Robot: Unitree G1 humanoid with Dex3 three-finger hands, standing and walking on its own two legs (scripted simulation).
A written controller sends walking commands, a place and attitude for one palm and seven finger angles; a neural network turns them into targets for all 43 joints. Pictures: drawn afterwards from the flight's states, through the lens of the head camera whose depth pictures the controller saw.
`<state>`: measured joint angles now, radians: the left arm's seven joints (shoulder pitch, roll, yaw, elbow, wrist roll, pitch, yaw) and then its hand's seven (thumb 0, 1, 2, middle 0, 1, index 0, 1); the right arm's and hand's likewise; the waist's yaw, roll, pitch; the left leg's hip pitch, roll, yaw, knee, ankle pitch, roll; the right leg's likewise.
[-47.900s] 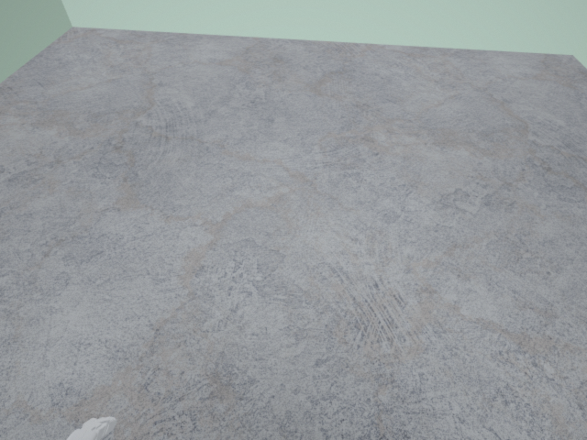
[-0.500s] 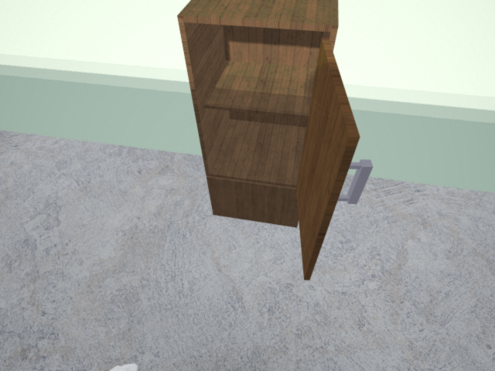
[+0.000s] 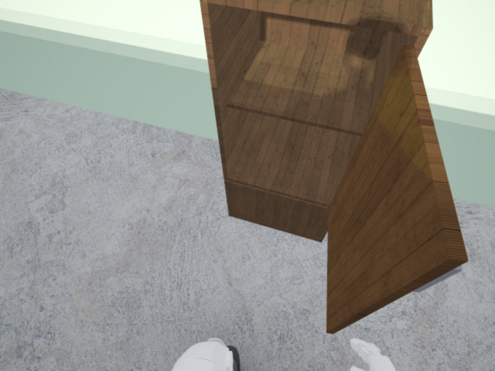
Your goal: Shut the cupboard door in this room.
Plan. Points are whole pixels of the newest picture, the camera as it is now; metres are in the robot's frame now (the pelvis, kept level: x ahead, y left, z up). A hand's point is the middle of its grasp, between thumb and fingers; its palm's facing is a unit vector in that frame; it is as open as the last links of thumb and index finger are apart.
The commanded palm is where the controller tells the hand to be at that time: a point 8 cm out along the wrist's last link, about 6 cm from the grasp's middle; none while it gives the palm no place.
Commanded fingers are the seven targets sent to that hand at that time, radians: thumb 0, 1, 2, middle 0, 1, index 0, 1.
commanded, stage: turn or walk to find it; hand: left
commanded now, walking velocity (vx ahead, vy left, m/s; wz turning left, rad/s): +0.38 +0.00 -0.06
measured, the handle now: (416, 272) +0.29 -0.22 +0.00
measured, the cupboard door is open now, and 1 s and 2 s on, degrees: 99 100 100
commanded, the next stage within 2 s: stand and wait in 0.02 s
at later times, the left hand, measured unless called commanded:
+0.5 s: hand (179, 261) +0.30 +0.18 -0.12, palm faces -0.08 -0.96 -0.26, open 7.3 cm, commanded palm none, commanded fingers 0.00 0.90 0.90 -0.20 -0.30 -0.20 -0.30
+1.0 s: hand (173, 316) +0.20 +0.17 -0.15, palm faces -0.02 -0.99 -0.17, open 7.4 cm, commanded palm none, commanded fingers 0.00 0.90 0.90 -0.20 -0.30 -0.20 -0.30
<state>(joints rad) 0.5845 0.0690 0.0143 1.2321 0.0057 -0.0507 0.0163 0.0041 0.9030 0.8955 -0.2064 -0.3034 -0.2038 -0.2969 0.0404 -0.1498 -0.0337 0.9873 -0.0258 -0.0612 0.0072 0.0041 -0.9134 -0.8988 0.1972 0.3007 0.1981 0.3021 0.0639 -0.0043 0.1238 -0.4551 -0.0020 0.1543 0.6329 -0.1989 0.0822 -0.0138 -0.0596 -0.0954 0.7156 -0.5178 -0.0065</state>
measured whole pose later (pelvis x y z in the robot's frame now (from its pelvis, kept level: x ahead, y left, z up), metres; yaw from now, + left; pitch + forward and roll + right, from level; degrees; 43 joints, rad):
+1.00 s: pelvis +0.25 +0.01 +0.03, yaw -3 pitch +1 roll +1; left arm 0.35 0.13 0.00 1.16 0.00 -0.01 0.04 0.00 0.91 0.90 -0.20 -0.30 -0.20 -0.30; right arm 0.29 -0.12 -0.02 1.18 0.00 0.00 -0.05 0.00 -0.91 -0.90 0.20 0.30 0.18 0.29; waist 0.00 -0.03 0.05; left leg -0.22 0.03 0.09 0.43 -0.22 -0.02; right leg -0.03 -0.03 -0.08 0.39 -0.37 0.00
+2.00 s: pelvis +0.26 -0.01 +0.02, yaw +0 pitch +0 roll +2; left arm 0.31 0.12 0.02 1.11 0.00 0.00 0.05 0.00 0.91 0.90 -0.20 -0.30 -0.20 -0.30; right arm 0.32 -0.11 -0.01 1.14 -0.01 0.00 -0.05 0.00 -0.91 -0.90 0.20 0.30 0.20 0.30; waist -0.01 -0.03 0.07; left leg -0.22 0.04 0.03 0.50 -0.27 -0.04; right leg 0.00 -0.02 -0.13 0.43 -0.42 -0.03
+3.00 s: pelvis +0.20 +0.04 +0.02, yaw +23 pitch +2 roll +0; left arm 0.14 0.21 0.08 0.99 0.01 0.06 0.02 0.00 0.91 0.90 -0.20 -0.30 -0.20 -0.30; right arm 0.36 -0.12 -0.04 1.06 -0.03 0.01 -0.03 0.00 -0.91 -0.90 0.20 0.30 0.20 0.30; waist -0.05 -0.02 0.09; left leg -0.27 -0.04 0.03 0.49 -0.25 0.04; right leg -0.47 -0.07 -0.05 1.08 -0.43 0.05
